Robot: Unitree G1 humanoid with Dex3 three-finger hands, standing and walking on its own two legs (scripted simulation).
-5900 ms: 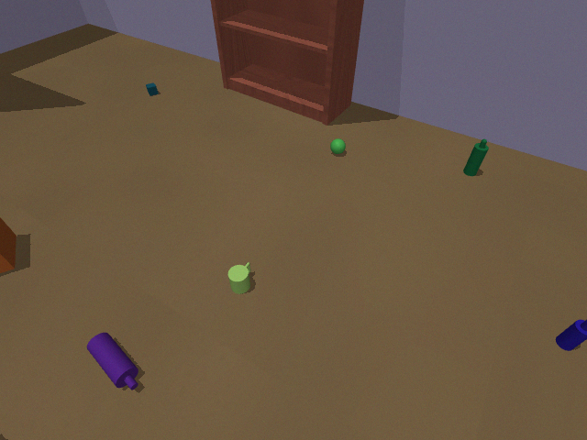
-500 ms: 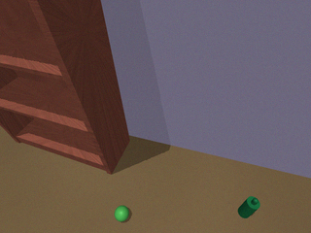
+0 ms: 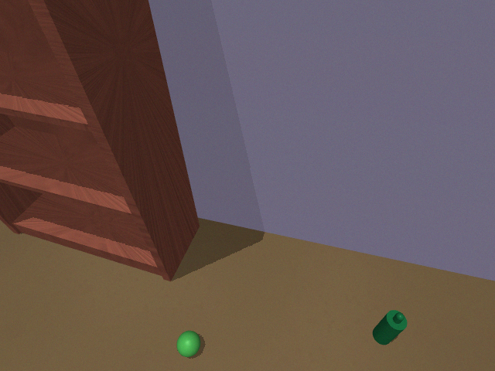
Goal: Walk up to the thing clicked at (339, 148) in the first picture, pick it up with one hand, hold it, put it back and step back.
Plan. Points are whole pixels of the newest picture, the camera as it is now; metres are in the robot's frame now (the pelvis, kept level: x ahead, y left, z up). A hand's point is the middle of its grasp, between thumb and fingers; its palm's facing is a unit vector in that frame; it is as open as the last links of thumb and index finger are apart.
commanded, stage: walk up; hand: left
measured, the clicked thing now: (188, 343) +0.39 +0.24 -0.74
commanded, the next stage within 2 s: stand in 0.24 s
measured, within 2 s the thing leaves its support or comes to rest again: neither
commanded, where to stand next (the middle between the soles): +0.02 +0.01 m, yaw +0 degrees
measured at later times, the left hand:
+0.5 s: hand out of the picture +0.08 +0.25 -0.16, palm faces -0.03 -0.94 -0.34, open 7.3 cm
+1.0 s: hand out of the picture +0.09 +0.25 -0.16, palm faces -0.03 -0.94 -0.35, open 7.3 cm
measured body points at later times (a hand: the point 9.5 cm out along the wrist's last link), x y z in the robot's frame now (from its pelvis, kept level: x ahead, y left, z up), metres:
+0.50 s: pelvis +0.01 +0.00 +0.00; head +0.01 +0.00 +0.45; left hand +0.08 +0.30 -0.13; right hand +0.09 -0.30 -0.13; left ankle +0.01 +0.13 -0.75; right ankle +0.01 -0.13 -0.75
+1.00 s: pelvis +0.01 -0.01 +0.00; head +0.02 -0.01 +0.45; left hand +0.09 +0.29 -0.13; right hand +0.08 -0.31 -0.14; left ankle +0.01 +0.13 -0.75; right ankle +0.01 -0.13 -0.75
